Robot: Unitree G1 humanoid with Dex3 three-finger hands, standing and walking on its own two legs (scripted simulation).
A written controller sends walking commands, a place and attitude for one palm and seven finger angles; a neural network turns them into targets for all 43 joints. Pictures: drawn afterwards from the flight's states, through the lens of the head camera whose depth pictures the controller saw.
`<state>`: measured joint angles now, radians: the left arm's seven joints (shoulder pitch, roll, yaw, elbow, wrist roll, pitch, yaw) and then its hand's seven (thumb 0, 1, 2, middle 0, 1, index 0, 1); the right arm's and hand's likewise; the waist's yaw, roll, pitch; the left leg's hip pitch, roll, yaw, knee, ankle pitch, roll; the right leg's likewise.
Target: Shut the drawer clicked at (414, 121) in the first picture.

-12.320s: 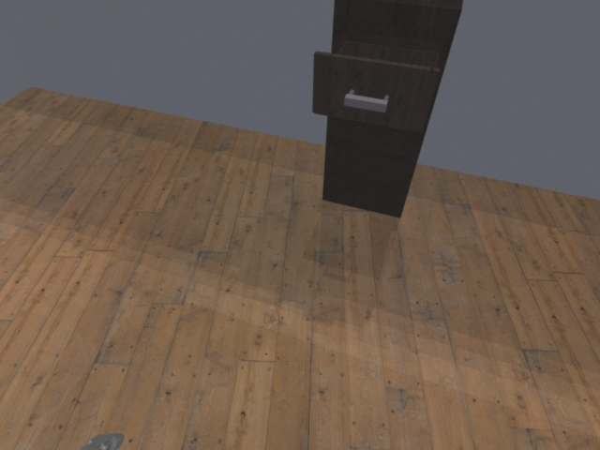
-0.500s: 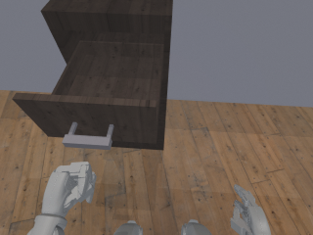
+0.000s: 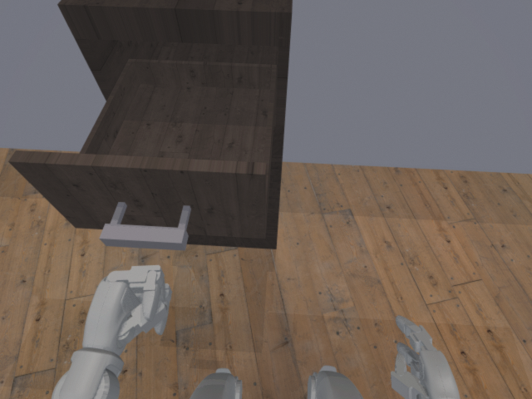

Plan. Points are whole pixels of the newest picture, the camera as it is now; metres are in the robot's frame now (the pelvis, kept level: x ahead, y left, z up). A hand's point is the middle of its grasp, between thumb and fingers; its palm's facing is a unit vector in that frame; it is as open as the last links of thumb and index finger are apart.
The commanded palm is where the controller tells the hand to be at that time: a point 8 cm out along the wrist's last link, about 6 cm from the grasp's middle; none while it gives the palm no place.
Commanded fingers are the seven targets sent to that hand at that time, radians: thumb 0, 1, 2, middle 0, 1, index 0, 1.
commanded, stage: bring the fist close to the handle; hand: left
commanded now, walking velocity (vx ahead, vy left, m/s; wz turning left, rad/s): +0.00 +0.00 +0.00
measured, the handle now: (149, 223) +0.35 +0.19 +0.05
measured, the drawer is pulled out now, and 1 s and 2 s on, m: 0.29 0.24 0.12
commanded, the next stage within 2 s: push the drawer shut in 0.02 s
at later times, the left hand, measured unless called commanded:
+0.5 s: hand (169, 275) +0.28 +0.15 +0.05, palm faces -0.07 -1.00 -0.06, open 3.0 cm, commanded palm +0.27 +0.21 +0.05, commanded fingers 0.00 0.90 0.90 -1.40 -1.60 -1.40 -1.60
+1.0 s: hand (171, 249) +0.32 +0.15 +0.04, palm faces -0.07 -1.00 -0.06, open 2.6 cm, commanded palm +0.32 +0.21 +0.05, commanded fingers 0.00 0.90 0.90 -1.40 -1.60 -1.40 -1.60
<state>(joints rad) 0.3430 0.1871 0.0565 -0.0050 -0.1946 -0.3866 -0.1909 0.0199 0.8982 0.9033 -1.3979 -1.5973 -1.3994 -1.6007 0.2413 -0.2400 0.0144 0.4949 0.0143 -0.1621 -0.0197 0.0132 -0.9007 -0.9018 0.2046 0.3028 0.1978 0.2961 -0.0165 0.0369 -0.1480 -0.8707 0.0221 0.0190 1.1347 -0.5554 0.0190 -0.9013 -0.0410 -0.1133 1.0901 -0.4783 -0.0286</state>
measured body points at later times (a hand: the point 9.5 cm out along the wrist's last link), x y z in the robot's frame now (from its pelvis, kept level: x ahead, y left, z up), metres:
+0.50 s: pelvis +0.00 -0.01 +0.00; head +0.08 -0.01 +0.44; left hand +0.28 +0.20 +0.05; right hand +0.17 -0.24 -0.09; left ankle +0.00 +0.11 -0.66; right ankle +0.03 -0.11 -0.66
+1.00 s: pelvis -0.02 +0.00 +0.00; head +0.07 +0.00 +0.44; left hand +0.32 +0.21 +0.05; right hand +0.14 -0.24 -0.10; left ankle +0.00 +0.11 -0.66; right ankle +0.03 -0.11 -0.66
